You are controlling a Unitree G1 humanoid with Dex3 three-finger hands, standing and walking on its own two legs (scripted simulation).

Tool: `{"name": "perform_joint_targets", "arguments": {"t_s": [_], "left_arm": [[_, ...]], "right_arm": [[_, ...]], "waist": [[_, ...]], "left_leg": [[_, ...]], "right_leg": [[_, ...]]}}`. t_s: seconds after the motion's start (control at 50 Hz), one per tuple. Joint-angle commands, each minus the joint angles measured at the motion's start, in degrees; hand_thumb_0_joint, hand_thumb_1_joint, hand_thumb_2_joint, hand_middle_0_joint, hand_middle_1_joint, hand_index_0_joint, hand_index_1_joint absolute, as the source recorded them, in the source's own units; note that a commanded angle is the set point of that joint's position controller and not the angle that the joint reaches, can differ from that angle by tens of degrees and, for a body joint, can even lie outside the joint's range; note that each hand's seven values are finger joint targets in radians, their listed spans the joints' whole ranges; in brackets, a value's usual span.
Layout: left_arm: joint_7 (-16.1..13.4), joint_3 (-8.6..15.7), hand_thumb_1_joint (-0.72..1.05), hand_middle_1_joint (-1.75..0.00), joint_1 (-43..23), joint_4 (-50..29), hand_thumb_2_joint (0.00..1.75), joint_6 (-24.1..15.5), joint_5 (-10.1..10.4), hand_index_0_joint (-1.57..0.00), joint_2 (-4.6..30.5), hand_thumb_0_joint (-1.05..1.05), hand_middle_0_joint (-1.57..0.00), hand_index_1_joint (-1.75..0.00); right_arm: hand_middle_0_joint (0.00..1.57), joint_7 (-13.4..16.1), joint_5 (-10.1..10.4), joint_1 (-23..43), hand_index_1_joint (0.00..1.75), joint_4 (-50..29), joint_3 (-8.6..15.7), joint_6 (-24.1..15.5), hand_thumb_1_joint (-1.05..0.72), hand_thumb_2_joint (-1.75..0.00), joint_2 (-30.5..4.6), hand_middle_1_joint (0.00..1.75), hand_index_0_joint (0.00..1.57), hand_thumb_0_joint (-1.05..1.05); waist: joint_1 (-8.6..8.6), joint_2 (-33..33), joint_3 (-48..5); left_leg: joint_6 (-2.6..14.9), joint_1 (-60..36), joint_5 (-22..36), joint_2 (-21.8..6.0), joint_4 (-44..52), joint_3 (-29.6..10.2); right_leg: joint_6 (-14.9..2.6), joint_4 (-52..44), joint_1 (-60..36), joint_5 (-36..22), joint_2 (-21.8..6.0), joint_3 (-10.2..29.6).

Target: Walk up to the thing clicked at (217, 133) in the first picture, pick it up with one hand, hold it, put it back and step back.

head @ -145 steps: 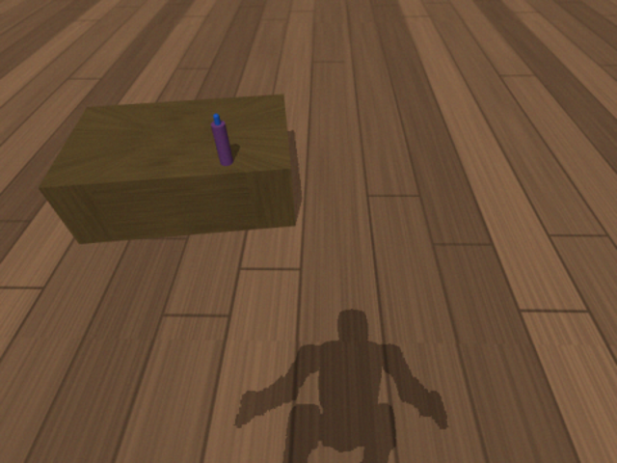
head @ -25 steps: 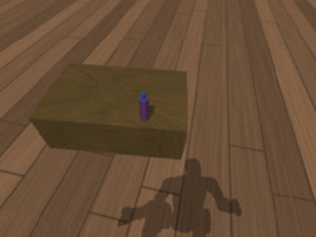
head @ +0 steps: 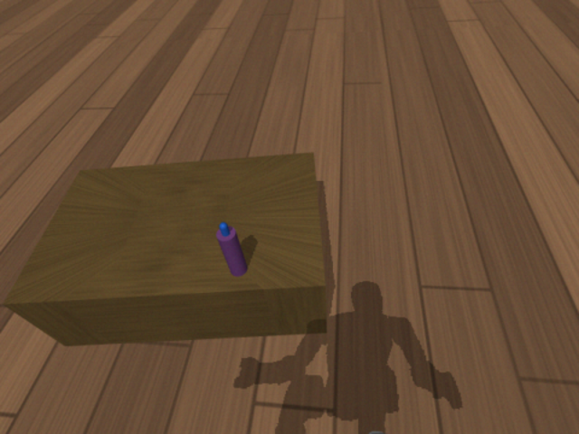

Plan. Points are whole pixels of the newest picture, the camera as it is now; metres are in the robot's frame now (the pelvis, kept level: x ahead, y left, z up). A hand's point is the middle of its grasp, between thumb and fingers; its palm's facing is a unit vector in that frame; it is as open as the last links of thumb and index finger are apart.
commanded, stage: walk up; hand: left
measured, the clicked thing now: (231, 248) +0.66 +0.21 -0.31
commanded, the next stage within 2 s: none
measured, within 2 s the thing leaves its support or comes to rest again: neither
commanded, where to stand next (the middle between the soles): +0.26 +0.01 m, yaw +0 degrees
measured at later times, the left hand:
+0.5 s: hand out of the picture +0.15 +0.29 -0.14, palm faces +0.01 -0.93 -0.37, open 7.4 cm
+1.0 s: hand (136, 406) +0.22 +0.28 -0.13, palm faces -0.03 -0.90 -0.43, open 7.4 cm
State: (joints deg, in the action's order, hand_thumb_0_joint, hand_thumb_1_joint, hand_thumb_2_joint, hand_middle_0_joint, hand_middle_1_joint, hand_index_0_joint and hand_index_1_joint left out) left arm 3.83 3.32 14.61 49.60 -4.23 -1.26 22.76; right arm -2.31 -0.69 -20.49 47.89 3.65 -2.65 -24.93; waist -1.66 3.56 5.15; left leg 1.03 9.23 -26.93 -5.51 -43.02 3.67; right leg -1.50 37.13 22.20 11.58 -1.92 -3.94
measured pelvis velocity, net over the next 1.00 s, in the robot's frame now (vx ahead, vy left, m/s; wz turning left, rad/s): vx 0.16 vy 0.01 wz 0.01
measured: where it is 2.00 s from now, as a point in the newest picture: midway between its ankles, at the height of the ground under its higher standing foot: outside the picture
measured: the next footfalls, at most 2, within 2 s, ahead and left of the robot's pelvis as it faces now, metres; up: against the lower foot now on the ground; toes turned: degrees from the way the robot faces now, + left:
left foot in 0.46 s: +0.22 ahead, +0.16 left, +0.00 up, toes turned +1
right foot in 0.84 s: +0.26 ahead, -0.11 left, +0.00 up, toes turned -1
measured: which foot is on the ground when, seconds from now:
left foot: up 0.00-0.44, down 0.46-1.00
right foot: down 0.00-0.50, up 0.52-0.82, down 0.84-1.00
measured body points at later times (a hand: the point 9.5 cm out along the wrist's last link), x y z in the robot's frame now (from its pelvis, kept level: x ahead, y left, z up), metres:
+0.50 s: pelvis +0.13 +0.02 +0.00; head +0.16 +0.03 +0.45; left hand +0.14 +0.34 -0.12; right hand +0.24 -0.30 -0.10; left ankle +0.21 +0.13 -0.72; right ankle +0.09 -0.11 -0.71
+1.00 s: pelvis +0.16 +0.01 +0.00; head +0.19 -0.02 +0.45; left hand +0.22 +0.33 -0.10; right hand +0.27 -0.28 -0.13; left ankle +0.19 +0.14 -0.71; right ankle +0.22 -0.11 -0.72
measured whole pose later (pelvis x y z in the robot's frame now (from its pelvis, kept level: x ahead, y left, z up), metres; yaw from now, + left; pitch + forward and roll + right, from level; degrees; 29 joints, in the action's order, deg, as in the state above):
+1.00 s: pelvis +0.16 +0.01 +0.00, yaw +0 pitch -2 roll +1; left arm -0.2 0.5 13.4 54.6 -2.7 -1.8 20.7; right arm -1.3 0.2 -9.3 52.6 1.4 1.6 -21.9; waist 1.2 3.7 5.3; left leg 1.6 19.3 -26.9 -0.9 -42.9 0.4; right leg -0.6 37.4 20.0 15.0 -1.8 -1.7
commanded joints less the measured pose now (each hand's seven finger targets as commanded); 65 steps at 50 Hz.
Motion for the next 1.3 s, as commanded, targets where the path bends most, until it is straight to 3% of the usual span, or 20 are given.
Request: {"name": "perform_joint_targets", "arguments": {"t_s": [0.0, 0.1, 0.26, 0.38, 0.42, 0.44, 0.46, 0.48, 0.5, 0.58, 0.72, 0.8, 0.82, 0.84, 0.86, 0.88, 0.94, 1.04, 1.14, 1.28], "left_arm": [[-2.15, 6.05, 0.9, -0.3, 9.9, -2.85, 0.9, -1.54, 1.09, -0.2, 21.35, 0.0, -0.2, -0.3], [-2.87, 3.94, 0.9, -0.3, 4.42, -4.09, 0.9, -2.12, 1.5, -0.2, 15.02, 0.0, -0.2, -0.3], [-2.54, 4.74, 0.9, -0.3, 6.93, -5.88, 0.9, -2.21, 0.49, -0.2, 15.95, 0.0, -0.2, -0.3], [-3.39, 3.21, 0.9, -0.3, 6.31, -5.9, 0.9, -1.24, 0.95, -0.2, 15.4, 0.0, -0.2, -0.3], [-3.69, 2.15, 0.9, -0.3, 4.53, -6.55, 0.9, -0.73, 1.2, -0.2, 14.3, 0.0, -0.2, -0.3], [-3.66, 1.33, 0.9, -0.3, 6.1, -6.9, 0.9, -0.63, 1.33, -0.2, 11.94, 0.0, -0.2, -0.3], [-3.67, 0.28, 0.9, -0.3, 8.75, -7.47, 0.9, -0.63, 1.84, -0.2, 8.18, 0.0, -0.2, -0.3], [-4.28, 0.93, 0.9, -0.3, 10.82, -5.57, 0.9, 0.22, 1.73, -0.2, 10.54, 0.0, -0.2, -0.3], [-4.78, 1.41, 0.9, -0.3, 9.11, -4.36, 0.9, 0.86, 0.99, -0.2, 13.22, 0.0, -0.2, -0.3], [-3.95, 1.4, 0.9, -0.3, 9.43, -2.0, 0.9, 1.25, 1.64, -0.2, 12.16, 0.0, -0.2, -0.3], [-4.99, 1.25, 0.9, -0.3, 6.81, 0.33, 0.9, 1.16, 1.18, -0.2, 9.86, 0.0, -0.2, -0.3], [-5.5, 1.78, 0.9, -0.3, 7.48, 2.51, 0.9, 0.73, 0.31, -0.2, 10.75, 0.0, -0.2, -0.3], [-5.61, 2.01, 0.9, -0.3, 5.51, 1.87, 0.9, 0.4, -0.22, -0.2, 12.21, 0.0, -0.2, -0.3], [-5.69, 2.28, 0.9, -0.3, 2.72, 0.75, 0.9, -0.43, -0.86, -0.2, 15.06, 0.0, -0.2, -0.3], [-5.53, 2.43, 0.9, -0.3, -1.34, 0.42, 0.9, -0.13, -0.3, -0.2, 17.85, 0.0, -0.2, -0.3], [-5.43, 2.26, 0.9, -0.3, -3.98, -0.06, 0.9, 0.05, -0.34, -0.2, 17.17, 0.0, -0.2, -0.3], [-5.3, 1.16, 0.9, -0.3, -4.88, 0.98, 0.9, -0.02, -0.25, -0.2, 13.39, 0.0, -0.2, -0.3], [-4.62, 0.38, 0.9, -0.3, -7.13, 1.65, 0.9, 0.96, 0.66, -0.2, 11.35, 0.0, -0.2, -0.3], [-4.09, 0.27, 0.9, -0.3, -9.83, 4.9, 0.9, 1.74, 0.58, -0.2, 11.03, 0.0, -0.2, -0.3], [-3.53, -0.21, 0.9, -0.3, -9.96, 8.89, 0.9, 2.02, 1.19, -0.2, 9.43, 0.0, -0.2, -0.3]], "right_arm": [[0.2, 1.34, 0.13, 0.76, 0.3, -5.07, 2.55, -0.86, -0.9, -0.9, -12.28, 0.3, 0.2, 0.0], [0.2, 0.19, 0.86, -2.82, 0.3, -1.03, 2.3, 0.06, -0.9, -0.9, -9.39, 0.3, 0.2, 0.0], [0.2, -1.55, -0.72, 6.0, 0.3, -3.84, 2.79, 0.14, -0.9, -0.9, -8.47, 0.3, 0.2, 0.0], [0.2, -0.55, -0.85, 6.63, 0.3, -3.28, 2.14, -0.72, -0.9, -0.9, -6.35, 0.3, 0.2, 0.0], [0.2, 0.07, -0.85, 2.07, 0.3, -1.76, 2.71, -1.08, -0.9, -0.9, -7.76, 0.3, 0.2, 0.0], [0.2, 0.57, -1.05, -1.97, 0.3, -0.73, 3.61, -1.35, -0.9, -0.9, -10.77, 0.3, 0.2, 0.0], [0.2, 1.01, -1.34, -3.52, 0.3, -1.57, 4.99, -1.52, -0.9, -0.9, -16.04, 0.3, 0.2, 0.0], [0.2, 1.18, -0.08, -1.67, 0.3, -3.0, 5.07, -1.34, -0.9, -0.9, -17.21, 0.3, 0.2, 0.0], [0.2, 1.15, 0.76, -1.31, 0.3, -2.16, 5.39, -1.01, -0.9, -0.9, -16.95, 0.3, 0.2, 0.0], [0.2, 1.81, 0.81, 4.31, 0.3, -3.8, 2.99, -1.0, -0.9, -0.9, -11.57, 0.3, 0.2, 0.0], [0.2, 1.87, -0.2, 9.29, 0.3, -4.89, 2.28, 0.84, -0.9, -0.9, -11.14, 0.3, 0.2, 0.0], [0.2, 1.69, 0.88, 13.45, 0.3, -4.96, 1.05, 2.48, -0.9, -0.9, -8.44, 0.3, 0.2, 0.0], [0.2, 1.69, 1.22, 11.99, 0.3, -4.17, 0.23, 2.73, -0.9, -0.9, -5.83, 0.3, 0.2, 0.0], [0.2, 1.52, 1.38, 10.04, 0.3, -3.62, -0.49, 3.03, -0.9, -0.9, -3.67, 0.3, 0.2, 0.0], [0.2, 2.18, 1.1, 10.91, 0.3, -2.31, 0.49, 3.53, -0.9, -0.9, -6.56, 0.3, 0.2, 0.0], [0.2, 2.29, 0.82, 10.14, 0.3, -0.65, 1.14, 3.61, -0.9, -0.9, -8.56, 0.3, 0.2, 0.0], [0.2, 1.81, 1.43, 10.04, 0.3, 2.24, 0.55, 2.86, -0.9, -0.9, -7.2, 0.3, 0.2, 0.0], [0.2, 2.37, 0.37, 8.57, 0.3, 6.36, 0.35, 1.4, -0.9, -0.9, -7.71, 0.3, 0.2, 0.0], [0.2, 1.6, 0.03, 13.58, 0.3, 8.36, -0.63, 1.13, -0.9, -0.9, -8.55, 0.3, 0.2, 0.0], [0.2, 1.78, -0.21, 15.94, 0.3, 11.2, -1.39, 0.07, -0.9, -0.9, -8.7, 0.3, 0.2, 0.0]], "waist": [[6.57, -15.49, -4.36], [2.26, -12.19, -1.21], [4.68, -10.97, 0.23], [3.49, -9.58, -1.77], [0.34, -5.81, -4.24], [-1.35, 1.56, -7.65], [-1.21, 13.91, -10.93], [-0.17, 9.83, -9.29], [-0.59, 7.95, -7.62], [1.91, 5.5, -3.81], [1.7, 7.4, -5.0], [4.42, 1.72, -6.58], [4.05, -4.44, -5.78], [2.09, -12.83, -4.27], [2.53, -14.45, -2.9], [1.9, -13.77, -1.54], [1.24, -14.57, -3.95], [0.93, -12.22, -10.53], [2.49, -5.95, -4.64], [3.83, 1.4, -1.91]], "left_leg": [[1.23, 28.01, -4.04, 2.73, -25.54, -5.5], [0.45, 20.12, 9.4, 1.52, -19.3, -7.15], [-1.48, 22.1, 13.65, -0.38, -0.21, -4.98], [0.15, 10.68, 15.85, 2.67, 8.33, -0.79], [1.96, 0.93, 18.04, 4.16, 13.41, -0.64], [4.14, -5.33, 15.44, 0.68, 17.73, -6.35], [8.69, -12.18, 17.48, -12.14, 21.18, -25.31], [14.37, -10.66, 17.71, -18.04, 25.06, -34.11], [16.46, -8.01, 17.02, -18.76, 24.12, -34.56], [9.52, 1.59, 29.79, -8.25, 22.65, -13.42], [11.92, 8.63, 31.58, -8.61, 17.93, -9.99], [7.06, 15.65, 14.35, -5.51, 10.74, -8.58], [4.23, 17.66, 8.77, -3.26, 7.17, -7.38], [0.99, 18.66, 3.1, 2.19, 0.28, -4.95], [0.8, 14.35, -6.03, 3.86, -5.24, -5.3], [0.45, 10.67, -5.61, 2.42, -7.11, -6.33], [0.96, 10.83, -0.42, 3.1, 0.4, -5.25], [0.56, -1.21, 14.71, 2.19, 16.0, -6.03], [1.75, 8.76, 1.45, -0.03, 20.47, -9.7], [1.46, 12.19, 0.72, -2.71, 28.92, -13.37]], "right_leg": [[-14.41, -23.37, -20.63, 17.59, -23.57, 42.38], [-7.68, -21.47, -10.58, -4.37, -11.75, 15.47], [-10.49, -24.13, -12.55, 9.02, -12.89, 11.65], [-9.48, -12.17, -9.95, -17.51, -12.94, 7.26], [-6.96, -3.6, -5.8, -15.99, -10.64, 5.29], [-4.75, 7.06, -3.49, -13.57, -6.68, 2.53], [-0.73, 19.62, 6.14, 2.68, -0.12, -0.78], [-0.37, 23.72, 10.43, 20.77, 2.98, 0.87], [-0.85, 27.06, 10.25, 22.61, 0.05, 4.34], [-0.54, 22.31, 4.86, 13.81, -1.06, 6.36], [1.78, 6.72, -4.14, 7.15, -0.63, 1.31], [-0.26, -5.11, -14.03, 0.0, 0.6, 2.09], [-2.0, -10.95, -13.83, 3.17, -4.21, 10.24], [-5.42, -18.78, -9.9, 6.64, -15.13, 27.5], [-11.86, -20.9, -1.56, 7.69, -20.58, 31.47], [-12.69, -19.23, 2.3, 6.05, -19.66, 30.15], [-7.24, -15.61, -5.01, -2.37, -12.47, 18.38], [-3.42, -9.42, -5.91, -6.92, -9.12, 12.1], [-1.08, -15.53, -7.69, 16.85, -5.84, 10.94], [-0.26, -14.25, -13.18, 4.35, -2.99, 6.36]]}}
